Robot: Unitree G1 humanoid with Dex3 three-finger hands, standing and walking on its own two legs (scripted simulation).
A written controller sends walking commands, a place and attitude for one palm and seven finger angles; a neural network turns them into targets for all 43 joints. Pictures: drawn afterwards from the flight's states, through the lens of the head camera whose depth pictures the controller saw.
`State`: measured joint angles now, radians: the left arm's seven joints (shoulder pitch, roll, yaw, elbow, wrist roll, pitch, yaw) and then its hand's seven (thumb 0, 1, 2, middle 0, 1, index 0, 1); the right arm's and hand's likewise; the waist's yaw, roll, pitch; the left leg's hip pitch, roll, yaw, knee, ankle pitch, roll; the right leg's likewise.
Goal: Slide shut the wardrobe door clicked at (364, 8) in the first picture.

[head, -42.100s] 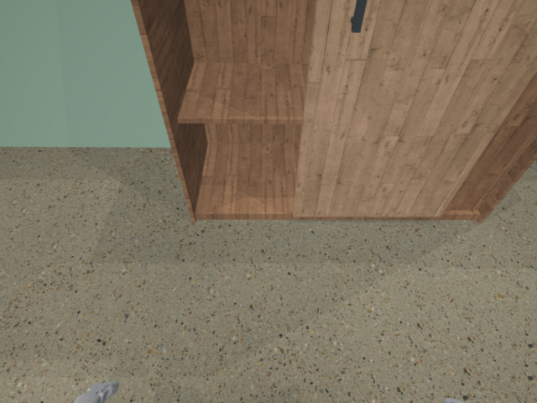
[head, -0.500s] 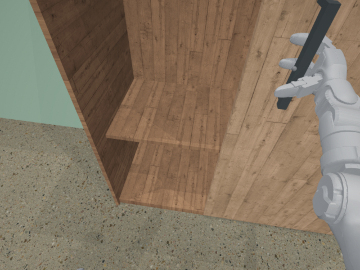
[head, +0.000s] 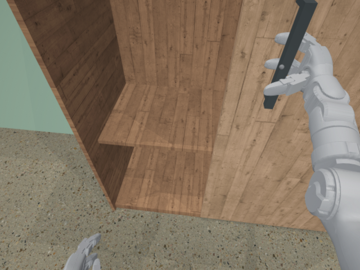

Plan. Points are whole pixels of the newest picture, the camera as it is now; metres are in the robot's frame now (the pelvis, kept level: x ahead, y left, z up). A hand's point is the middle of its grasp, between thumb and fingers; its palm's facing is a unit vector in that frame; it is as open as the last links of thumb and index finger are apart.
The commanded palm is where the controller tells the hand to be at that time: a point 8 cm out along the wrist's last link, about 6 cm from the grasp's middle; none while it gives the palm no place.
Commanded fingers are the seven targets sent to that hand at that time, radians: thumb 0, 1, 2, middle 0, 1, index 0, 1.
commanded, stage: slip the hand off the handle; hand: right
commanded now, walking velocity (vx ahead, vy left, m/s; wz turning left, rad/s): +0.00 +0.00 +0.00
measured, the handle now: (282, 58) +0.52 -0.14 +0.25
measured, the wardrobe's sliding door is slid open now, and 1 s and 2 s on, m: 0.49 0.51 0.51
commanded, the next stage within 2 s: draw the hand back to the body in 1.20 s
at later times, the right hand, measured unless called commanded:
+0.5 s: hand (326, 75) +0.44 -0.21 +0.26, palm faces +0.07 +1.00 -0.05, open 14.4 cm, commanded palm +0.40 -0.24 +0.26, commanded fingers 0.00 0.55 -0.20 0.25 1.15 0.25 1.15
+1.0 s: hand (341, 105) +0.36 -0.21 +0.25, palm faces +0.04 +1.00 -0.06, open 14.7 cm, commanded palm +0.33 -0.25 +0.26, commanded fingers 0.00 0.55 -0.20 0.25 1.15 0.25 1.15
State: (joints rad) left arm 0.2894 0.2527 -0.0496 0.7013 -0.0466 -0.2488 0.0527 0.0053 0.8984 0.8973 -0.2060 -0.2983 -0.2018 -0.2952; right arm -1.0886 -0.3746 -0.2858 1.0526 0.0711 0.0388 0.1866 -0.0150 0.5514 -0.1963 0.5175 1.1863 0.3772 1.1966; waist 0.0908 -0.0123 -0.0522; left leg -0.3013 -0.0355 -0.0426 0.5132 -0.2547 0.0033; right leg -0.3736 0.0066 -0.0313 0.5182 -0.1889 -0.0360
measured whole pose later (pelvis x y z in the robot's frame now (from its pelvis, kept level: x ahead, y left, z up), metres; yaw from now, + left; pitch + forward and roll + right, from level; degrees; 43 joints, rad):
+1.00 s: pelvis +0.03 +0.01 +0.00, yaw -3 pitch -2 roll +0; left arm 0.09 0.21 -0.12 0.61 -0.08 -0.16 0.07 0.01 0.90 0.90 -0.21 -0.30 -0.20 -0.30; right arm -0.48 -0.37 -0.25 0.12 0.25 0.39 0.25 -0.01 0.55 -0.20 0.26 1.15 0.25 1.15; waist -0.06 -0.04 -0.07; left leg -0.12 -0.01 0.01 0.48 -0.31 0.01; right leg -0.22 0.03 0.02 0.50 -0.23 -0.03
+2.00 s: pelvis +0.01 +0.02 +0.00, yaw -4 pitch -3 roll +1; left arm 0.15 0.22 -0.07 0.64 -0.03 -0.15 0.06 0.01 0.90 0.90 -0.20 -0.30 -0.20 -0.30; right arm 0.13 -0.35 -0.32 -0.31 0.17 0.03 0.04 -0.01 0.33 -0.30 0.25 1.02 0.25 1.02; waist -0.05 -0.08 -0.03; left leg -0.14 -0.05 0.03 0.47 -0.28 0.03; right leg -0.26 0.00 0.05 0.54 -0.22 0.00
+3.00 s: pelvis +0.04 +0.00 +0.01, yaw -3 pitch -3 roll +1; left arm 0.21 0.21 -0.02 0.66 0.00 -0.07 0.05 0.01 0.90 0.90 -0.21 -0.30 -0.20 -0.30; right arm 0.45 -0.36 -0.33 -0.35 0.08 -0.10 -0.08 0.01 -0.89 -0.89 0.22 0.30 0.21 0.31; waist -0.05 -0.07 -0.01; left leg -0.03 -0.02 0.00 0.36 -0.27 0.01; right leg -0.16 0.02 0.02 0.44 -0.23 -0.03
